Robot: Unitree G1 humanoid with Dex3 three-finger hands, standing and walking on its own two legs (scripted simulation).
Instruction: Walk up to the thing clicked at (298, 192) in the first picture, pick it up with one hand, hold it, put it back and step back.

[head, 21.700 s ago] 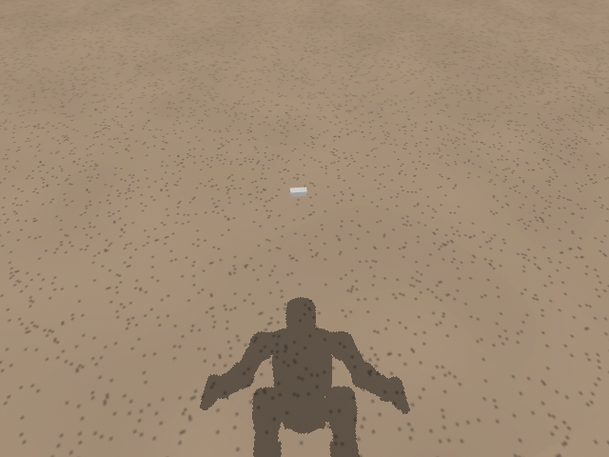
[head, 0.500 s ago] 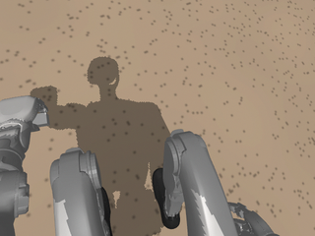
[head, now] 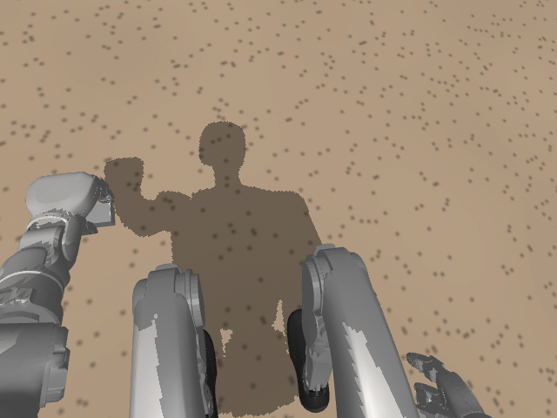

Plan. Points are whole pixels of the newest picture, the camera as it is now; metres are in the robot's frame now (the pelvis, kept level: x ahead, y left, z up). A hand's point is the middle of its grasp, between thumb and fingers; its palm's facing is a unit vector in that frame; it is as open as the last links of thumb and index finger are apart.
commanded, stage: lift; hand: left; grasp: from above
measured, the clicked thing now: (87, 216) +0.43 +0.28 -0.19
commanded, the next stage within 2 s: hold in 1.34 s
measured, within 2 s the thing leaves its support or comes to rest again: neither
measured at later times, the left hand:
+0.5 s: hand (5, 218) +0.36 +0.27 +0.04, palm faces -0.41 -0.08 -0.91, open 6.4 cm
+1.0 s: hand out of the picture +0.35 +0.25 +0.22, palm faces -0.45 -0.09 -0.89, open 6.4 cm
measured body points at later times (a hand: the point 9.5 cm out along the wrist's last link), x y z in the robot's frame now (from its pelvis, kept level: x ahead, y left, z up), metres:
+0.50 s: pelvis +0.01 +0.00 +0.14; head +0.15 +0.03 +0.56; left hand +0.38 +0.27 +0.09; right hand +0.14 -0.26 +0.02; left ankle +0.09 +0.11 -0.34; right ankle +0.11 -0.12 -0.34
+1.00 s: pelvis +0.04 +0.01 +0.30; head +0.11 +0.02 +0.74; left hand +0.37 +0.25 +0.27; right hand +0.16 -0.26 +0.18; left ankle +0.08 +0.11 -0.34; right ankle +0.10 -0.12 -0.34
